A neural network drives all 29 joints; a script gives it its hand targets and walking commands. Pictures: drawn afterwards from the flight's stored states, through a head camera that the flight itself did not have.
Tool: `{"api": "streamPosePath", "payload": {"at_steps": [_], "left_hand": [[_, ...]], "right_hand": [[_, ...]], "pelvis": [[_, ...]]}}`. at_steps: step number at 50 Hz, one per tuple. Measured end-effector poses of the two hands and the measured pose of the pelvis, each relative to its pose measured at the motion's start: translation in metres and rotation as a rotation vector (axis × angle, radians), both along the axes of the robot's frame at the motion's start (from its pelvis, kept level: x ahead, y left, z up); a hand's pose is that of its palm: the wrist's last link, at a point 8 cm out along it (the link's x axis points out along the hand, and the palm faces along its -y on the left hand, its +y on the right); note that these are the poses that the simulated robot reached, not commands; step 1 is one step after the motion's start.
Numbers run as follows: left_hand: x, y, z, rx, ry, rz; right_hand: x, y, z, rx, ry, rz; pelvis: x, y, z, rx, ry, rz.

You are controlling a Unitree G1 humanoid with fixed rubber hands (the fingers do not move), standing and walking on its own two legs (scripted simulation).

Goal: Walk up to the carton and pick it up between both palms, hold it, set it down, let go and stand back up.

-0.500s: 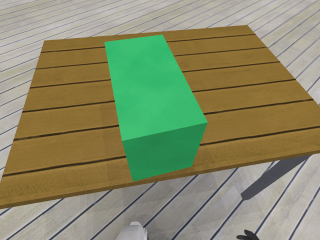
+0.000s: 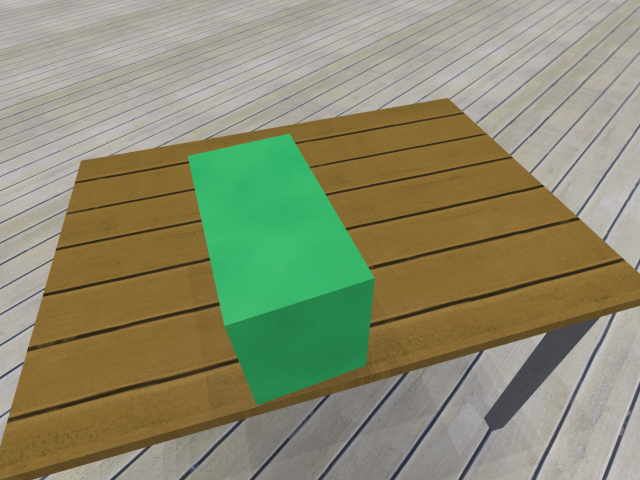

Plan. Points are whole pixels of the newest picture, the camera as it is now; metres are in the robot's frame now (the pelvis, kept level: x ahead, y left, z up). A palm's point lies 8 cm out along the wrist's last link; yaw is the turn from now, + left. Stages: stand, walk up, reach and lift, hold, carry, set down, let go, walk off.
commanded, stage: walk up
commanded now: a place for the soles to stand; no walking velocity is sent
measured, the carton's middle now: (274, 258) +0.44 +0.09 +0.04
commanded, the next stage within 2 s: none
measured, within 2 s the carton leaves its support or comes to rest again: neither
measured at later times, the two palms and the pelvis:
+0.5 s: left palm out of the picture +0.02 +0.25 -0.14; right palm out of the picture +0.03 -0.23 -0.13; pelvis -0.01 +0.01 +0.00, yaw -1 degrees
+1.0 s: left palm out of the picture -0.09 +0.16 -0.11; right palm out of the picture +0.03 -0.35 -0.13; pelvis -0.07 -0.09 +0.01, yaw +6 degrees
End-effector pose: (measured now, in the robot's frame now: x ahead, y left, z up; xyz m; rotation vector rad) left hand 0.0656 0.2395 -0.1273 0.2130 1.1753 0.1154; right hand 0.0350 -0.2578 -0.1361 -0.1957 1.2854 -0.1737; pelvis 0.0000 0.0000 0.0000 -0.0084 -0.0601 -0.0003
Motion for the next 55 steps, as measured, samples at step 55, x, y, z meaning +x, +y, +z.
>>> {"api": "streamPosePath", "payload": {"at_steps": [55], "left_hand": [[-0.159, -0.096, 0.016, 0.045, 0.086, 0.241]], "right_hand": [[-0.017, -0.1, 0.006, -0.008, -0.046, 0.183]], "pelvis": [[-0.061, -0.098, 0.009, 0.038, 0.039, 0.173]]}}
